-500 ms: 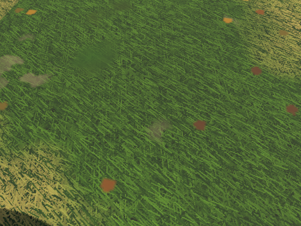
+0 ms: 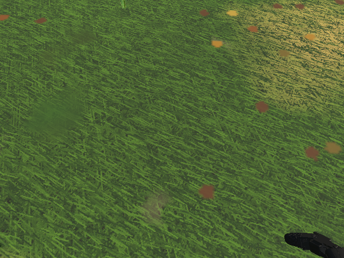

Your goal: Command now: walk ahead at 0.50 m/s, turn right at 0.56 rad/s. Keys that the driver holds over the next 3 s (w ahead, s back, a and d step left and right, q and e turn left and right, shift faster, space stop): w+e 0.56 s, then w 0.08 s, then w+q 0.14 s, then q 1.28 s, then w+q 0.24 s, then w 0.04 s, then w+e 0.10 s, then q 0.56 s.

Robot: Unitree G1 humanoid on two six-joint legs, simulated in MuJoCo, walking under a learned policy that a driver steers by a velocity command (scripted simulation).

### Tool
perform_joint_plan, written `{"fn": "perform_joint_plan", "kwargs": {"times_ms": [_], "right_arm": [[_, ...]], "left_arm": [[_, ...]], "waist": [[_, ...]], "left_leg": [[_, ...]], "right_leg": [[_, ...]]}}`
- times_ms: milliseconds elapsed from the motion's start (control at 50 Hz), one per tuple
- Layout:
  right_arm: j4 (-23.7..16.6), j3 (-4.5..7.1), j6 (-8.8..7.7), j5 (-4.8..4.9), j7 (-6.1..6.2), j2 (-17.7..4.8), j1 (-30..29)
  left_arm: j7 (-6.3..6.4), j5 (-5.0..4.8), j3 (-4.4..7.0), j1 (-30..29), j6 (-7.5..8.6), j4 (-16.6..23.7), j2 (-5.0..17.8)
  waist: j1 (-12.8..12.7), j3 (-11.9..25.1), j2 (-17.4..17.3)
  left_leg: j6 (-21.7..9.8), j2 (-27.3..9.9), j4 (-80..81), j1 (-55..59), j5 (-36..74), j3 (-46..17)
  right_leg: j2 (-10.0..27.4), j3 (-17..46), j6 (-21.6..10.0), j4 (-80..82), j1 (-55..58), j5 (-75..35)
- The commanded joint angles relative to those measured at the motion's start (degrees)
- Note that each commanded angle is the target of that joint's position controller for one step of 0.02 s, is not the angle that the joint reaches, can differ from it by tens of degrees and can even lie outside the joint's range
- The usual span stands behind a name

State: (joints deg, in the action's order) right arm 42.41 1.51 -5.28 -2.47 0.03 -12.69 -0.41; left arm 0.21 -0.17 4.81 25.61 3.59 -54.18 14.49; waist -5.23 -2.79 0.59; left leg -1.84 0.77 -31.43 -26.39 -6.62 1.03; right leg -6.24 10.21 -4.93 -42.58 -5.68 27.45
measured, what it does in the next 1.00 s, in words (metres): walks ahead, turning right: right foot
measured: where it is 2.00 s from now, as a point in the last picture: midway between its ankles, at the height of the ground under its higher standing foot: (244, 235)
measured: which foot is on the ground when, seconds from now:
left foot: down 0.00-0.52, up 0.54-1.00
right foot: up 0.00-0.48, down 0.50-1.00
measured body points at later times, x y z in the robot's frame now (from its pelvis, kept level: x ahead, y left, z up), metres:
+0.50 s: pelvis +0.24 -0.03 +0.00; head +0.28 -0.05 +0.45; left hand +0.53 +0.10 -0.09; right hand +0.13 -0.27 -0.14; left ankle +0.10 +0.11 -0.72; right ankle +0.33 -0.13 -0.72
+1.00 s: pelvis +0.48 -0.13 +0.01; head +0.51 -0.15 +0.46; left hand +0.57 +0.12 -0.12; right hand +0.54 -0.40 -0.12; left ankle +0.64 -0.10 -0.70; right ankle +0.33 -0.13 -0.72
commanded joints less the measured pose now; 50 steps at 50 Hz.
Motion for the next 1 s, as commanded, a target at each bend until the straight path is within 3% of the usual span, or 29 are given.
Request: {"fn": "perform_joint_plan", "kwargs": {"times_ms": [20, 40, 60, 80, 100, 180, 300, 380, 440, 480, 500, 520, 540, 560, 580, 600, 640, 660, 700, 780, 860, 920, 960, 1000], "right_arm": [[-0.1, 3.81, 0.91, -0.41, 0.68, -10.5, 15.3], [-0.5, 2.67, 0.82, 0.27, 0.45, -6.2, 12.3], [0.0, 2.25, 0.67, 0.08, 0.38, -5.2, 11.6], [0.9, 2.10, 0.32, 0.30, 0.57, -5.1, 12.9], [1.7, 2.14, -0.12, 0.57, 0.49, -5.3, 13.8], [3.3, 2.58, -1.64, 1.60, 0.00, -6.2, 17.8], [5.0, 2.68, -1.26, 1.38, 0.05, -6.9, 21.2], [6.4, 3.18, -0.62, 1.42, 0.63, -8.9, 24.4], [7.5, 3.53, 0.63, 1.31, 1.16, -10.7, 25.8], [7.7, 3.82, 1.72, 1.38, 1.36, -12.4, 25.9], [7.0, 3.70, 2.13, 1.58, 1.31, -12.4, 25.2], [4.2, 2.79, 2.00, 2.13, 0.83, -8.8, 26.1], [-0.1, 2.71, 1.53, 1.89, -0.03, -7.0, 23.9], [-1.7, 3.17, 1.17, 1.26, -0.25, -10.0, 16.9], [-1.7, 2.42, 0.61, 2.02, -0.45, -8.0, 16.3], [-0.3, 2.19, 0.46, 1.93, -0.40, -7.4, 18.2], [1.2, 2.06, 2.39, 0.04, -0.65, -6.9, 21.3], [2.0, 2.00, 3.28, -0.27, -1.04, -6.4, 22.7], [2.4, 1.99, 4.02, 0.12, -1.75, -5.8, 22.1], [0.7, 2.21, 4.41, 1.05, -2.08, -6.3, 13.8], [0.3, 1.48, 3.72, 1.39, -2.07, -4.4, 10.8], [-0.7, 0.85, 3.45, 0.87, -2.20, -3.8, 7.4], [-0.4, 1.04, 3.24, 0.41, -2.16, -4.7, 9.9], [2.0, 1.83, 2.89, 0.30, -1.70, -6.8, 18.7]], "left_arm": [[0.35, 0.39, 0.58, 3.4, -0.13, 5.2, 5.5], [-0.43, 1.14, 0.46, -1.3, -0.36, 5.6, 5.0], [-1.00, 1.25, 0.36, -3.1, -0.60, 6.1, 3.8], [-1.58, 2.11, 0.43, -4.3, -1.19, 6.7, 3.6], [-2.09, 2.35, 0.33, -4.2, -1.93, 6.8, 3.2], [-3.35, 2.31, -0.01, -9.8, -3.19, 9.7, 2.6], [-4.78, 2.08, -1.41, -21.8, -2.81, 14.2, 1.3], [-5.34, 2.35, -1.94, -28.0, -2.68, 17.1, 1.4], [-4.79, 2.85, -1.52, -27.4, -2.78, 17.6, 2.4], [-3.99, 3.10, -0.47, -18.9, -2.35, 15.6, 4.2], [-3.23, 3.63, 0.58, -9.6, -1.83, 12.5, 5.9], [-2.28, 4.24, 2.31, -3.3, -1.76, 11.6, 11.7], [-1.89, 2.12, 3.36, -5.3, -2.27, 13.1, 16.5], [-1.34, 1.30, 3.23, -3.6, -2.98, 12.9, 15.2], [-0.79, 0.99, 2.32, -6.1, -2.82, 11.8, 12.0], [-0.63, 0.85, 1.32, -8.5, -2.31, 11.5, 8.7], [-0.48, 0.69, 0.14, -12.0, -1.10, 11.6, 5.9], [-0.68, 0.65, -0.26, -11.4, -0.30, 11.2, 5.2], [-0.98, 0.48, -0.23, -8.9, 0.70, 9.5, 6.1], [-1.02, 0.68, -0.34, -4.5, 1.26, 7.3, 6.9], [-0.13, 1.04, -1.34, -4.5, 1.66, 6.2, 5.8], [0.98, 0.93, -1.91, -3.3, 1.43, 4.9, 5.3], [1.85, 0.93, -1.76, -3.4, 1.12, 4.4, 6.5], [2.64, 1.26, -1.06, -5.1, 0.58, 4.7, 8.4]], "waist": [[5.6, 13.9, -8.5], [6.1, 6.9, -2.5], [5.2, 4.3, -2.6], [4.9, 2.9, -4.8], [4.4, 2.6, -5.9], [4.3, 2.8, -5.8], [6.3, -0.5, -5.4], [8.0, -2.2, -5.5], [7.1, -0.6, -6.5], [3.4, 5.1, -7.0], [-0.8, 10.5, -4.5], [-2.3, 17.2, 3.4], [0.7, 20.6, 12.0], [-2.0, 16.4, 3.2], [0.5, 9.8, 1.4], [3.4, 5.6, -1.2], [7.2, 4.3, -0.3], [7.6, 5.0, 0.2], [7.5, 4.0, 0.9], [4.6, 0.2, 1.7], [4.3, -1.2, 2.3], [2.9, -1.1, 2.9], [3.8, 0.9, 4.2], [7.3, 4.8, 5.4]], "left_leg": [[-9.7, -25.6, 15.9, 35.1, -20.3, -39.6], [-8.3, -21.6, 17.2, 26.9, -17.1, -29.2], [-6.8, -18.9, 18.7, 22.3, -10.4, -21.9], [-6.1, -17.1, 19.6, 19.9, -4.6, -16.8], [-5.6, -15.9, 20.1, 18.7, 0.0, -13.0], [-6.5, -16.2, 21.3, 21.3, 11.9, -5.3], [-5.7, -14.2, 22.5, 22.3, 15.2, 5.0], [-5.1, -16.1, 21.3, 27.0, 19.2, 8.4], [-4.1, -16.8, 13.4, 31.5, 38.2, 11.7], [-3.8, -16.8, -1.5, 32.0, 49.0, 13.2], [-2.3, -15.7, -14.7, 25.7, 41.9, 14.4], [0.0, -12.7, -33.1, 7.8, 15.6, 14.4], [3.1, -1.0, -50.2, -11.8, -24.9, 7.4], [2.7, -3.3, -51.1, -17.6, -20.1, -1.0], [2.1, -6.0, -47.4, -17.7, -15.0, -1.3], [1.9, -8.0, -40.8, -13.4, -12.9, -1.4], [2.4, -9.2, -35.3, -6.1, -12.3, -1.7], [2.5, -8.8, -34.2, -4.3, -11.5, -0.9], [2.6, -8.6, -31.2, -5.1, -7.8, 0.0], [2.0, -8.4, -24.7, -13.0, 1.0, -0.6], [0.9, -4.1, -14.4, -9.4, 6.4, -0.1], [-0.3, -1.8, -6.9, -6.0, 8.6, 3.9], [-1.8, 1.0, -4.4, -2.7, 3.9, 5.8], [-4.0, 3.7, -1.8, 4.6, -1.0, 5.9]], "right_leg": [[4.6, -3.6, -0.8, -31.4, -31.4, -0.8], [6.3, -4.4, -0.3, -29.1, -30.6, -5.9], [7.9, -4.8, 0.2, -26.6, -28.9, -8.2], [9.0, -5.1, 0.6, -25.0, -28.0, -9.0], [9.3, -5.8, 1.0, -24.7, -27.1, -9.7], [10.1, -7.0, 1.6, -23.7, -32.8, -14.7], [10.2, -11.1, 2.2, -7.3, -33.8, -26.0], [9.5, -15.3, 0.2, 2.7, -30.8, -24.0], [5.6, -18.6, -2.7, 6.7, -25.3, -16.0], [1.1, -19.5, -5.4, 9.6, -14.9, -11.8], [0.3, -17.7, -7.2, 14.1, -1.8, -14.2], [13.6, 0.9, -11.6, 15.9, 16.0, -5.4], [26.8, 31.3, -18.1, 23.8, 25.0, -10.6], [25.4, 26.0, -17.5, 25.4, 22.5, -19.0], [24.2, 17.2, -16.0, 25.4, 15.7, -25.5], [21.0, 11.3, -13.1, 26.5, 7.7, -32.5], [16.4, 4.6, -10.5, 28.5, -0.3, -37.3], [15.8, 2.9, -10.3, 29.5, -1.3, -39.7], [15.0, -0.1, -9.3, 31.9, -1.9, -41.1], [14.7, -3.9, -5.3, 34.9, 1.9, -40.2], [13.9, -12.0, -2.0, 32.1, 2.8, -57.9], [14.3, -14.8, -0.8, 29.1, 5.7, -63.3], [15.1, -15.3, 0.1, 22.7, 9.4, -73.5], [16.0, -15.0, 0.8, 10.7, 10.4, -80.0]]}}
Next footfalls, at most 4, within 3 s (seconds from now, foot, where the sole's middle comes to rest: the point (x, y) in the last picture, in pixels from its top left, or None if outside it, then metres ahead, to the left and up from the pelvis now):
0.50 right None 0.37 -0.14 -0.76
1.04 left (222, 204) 0.67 -0.12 -0.76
1.60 right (268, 219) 0.62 -0.30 -0.76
2.10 left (218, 232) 0.55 -0.10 -0.76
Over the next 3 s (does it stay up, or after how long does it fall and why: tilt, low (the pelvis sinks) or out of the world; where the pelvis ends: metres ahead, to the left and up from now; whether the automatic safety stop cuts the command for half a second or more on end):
stays up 0.76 -0.11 0.02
